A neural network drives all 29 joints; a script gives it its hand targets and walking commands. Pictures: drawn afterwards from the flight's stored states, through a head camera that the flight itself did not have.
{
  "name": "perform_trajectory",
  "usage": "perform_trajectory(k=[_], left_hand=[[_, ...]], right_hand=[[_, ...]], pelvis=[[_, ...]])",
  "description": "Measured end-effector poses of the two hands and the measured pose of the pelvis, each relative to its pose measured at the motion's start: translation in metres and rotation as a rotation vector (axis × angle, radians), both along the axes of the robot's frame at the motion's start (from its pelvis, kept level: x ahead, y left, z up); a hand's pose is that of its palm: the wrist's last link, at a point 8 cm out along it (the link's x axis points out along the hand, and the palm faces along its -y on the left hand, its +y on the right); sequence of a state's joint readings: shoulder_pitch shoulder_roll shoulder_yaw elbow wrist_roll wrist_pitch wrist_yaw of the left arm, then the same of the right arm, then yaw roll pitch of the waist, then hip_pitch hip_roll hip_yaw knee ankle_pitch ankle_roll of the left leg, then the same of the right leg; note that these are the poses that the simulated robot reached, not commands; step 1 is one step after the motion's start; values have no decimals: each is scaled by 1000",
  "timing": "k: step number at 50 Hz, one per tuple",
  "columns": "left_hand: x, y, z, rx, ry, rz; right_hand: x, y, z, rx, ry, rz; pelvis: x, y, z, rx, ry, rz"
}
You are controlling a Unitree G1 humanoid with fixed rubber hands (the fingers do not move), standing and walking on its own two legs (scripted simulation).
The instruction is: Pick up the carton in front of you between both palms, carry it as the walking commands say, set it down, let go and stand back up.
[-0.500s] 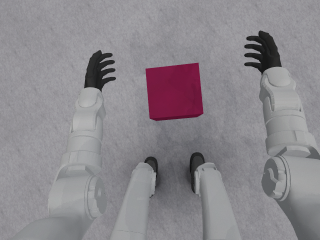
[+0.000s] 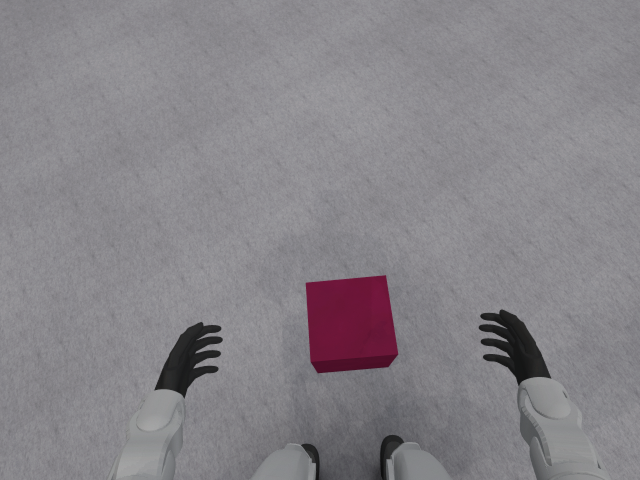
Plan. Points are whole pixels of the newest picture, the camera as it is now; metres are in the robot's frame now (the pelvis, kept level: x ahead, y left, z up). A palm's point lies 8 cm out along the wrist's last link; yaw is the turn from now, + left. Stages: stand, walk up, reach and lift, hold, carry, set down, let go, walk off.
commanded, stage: let go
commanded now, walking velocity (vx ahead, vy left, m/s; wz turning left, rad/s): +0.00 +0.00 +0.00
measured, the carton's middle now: (349, 327) +0.41 +0.01 -0.63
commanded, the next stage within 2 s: stand in 0.66 s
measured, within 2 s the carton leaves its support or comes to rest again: neither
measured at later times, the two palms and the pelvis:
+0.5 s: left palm (159, 421) +0.17 +0.23 -0.04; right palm (568, 448) +0.16 -0.23 -0.05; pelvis +0.00 +0.00 +0.02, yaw +0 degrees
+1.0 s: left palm (119, 434) +0.15 +0.29 -0.07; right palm (617, 469) +0.15 -0.29 -0.06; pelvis +0.02 +0.00 +0.01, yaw +1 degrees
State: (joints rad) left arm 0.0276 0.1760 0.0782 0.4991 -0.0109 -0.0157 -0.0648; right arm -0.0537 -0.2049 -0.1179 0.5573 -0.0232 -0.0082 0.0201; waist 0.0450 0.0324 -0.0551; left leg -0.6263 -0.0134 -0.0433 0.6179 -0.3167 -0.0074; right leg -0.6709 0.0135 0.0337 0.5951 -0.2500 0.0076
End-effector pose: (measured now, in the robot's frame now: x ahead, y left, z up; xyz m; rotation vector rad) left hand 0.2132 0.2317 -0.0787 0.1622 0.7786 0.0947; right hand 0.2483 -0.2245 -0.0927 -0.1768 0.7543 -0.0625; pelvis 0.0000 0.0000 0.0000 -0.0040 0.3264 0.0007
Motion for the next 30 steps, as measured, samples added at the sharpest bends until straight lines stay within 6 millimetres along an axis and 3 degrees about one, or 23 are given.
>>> perform_trajectory(k=[7, 14, 30], left_hand=[[-37, 4, 25, 2, 4, 3], [-47, 3, 33, -3, 3, -19], [-47, -1, 36, 28, 31, -21]], right_hand=[[-43, -4, 27, -4, 10, 0], [-72, -10, 42, -7, 26, 0], [-85, -9, 43, 2, 39, -8]], pelvis=[[11, 0, 16, -2, -166, 8], [11, -1, 20, -2, -301, 13], [3, -2, 17, -2, -425, 16]])
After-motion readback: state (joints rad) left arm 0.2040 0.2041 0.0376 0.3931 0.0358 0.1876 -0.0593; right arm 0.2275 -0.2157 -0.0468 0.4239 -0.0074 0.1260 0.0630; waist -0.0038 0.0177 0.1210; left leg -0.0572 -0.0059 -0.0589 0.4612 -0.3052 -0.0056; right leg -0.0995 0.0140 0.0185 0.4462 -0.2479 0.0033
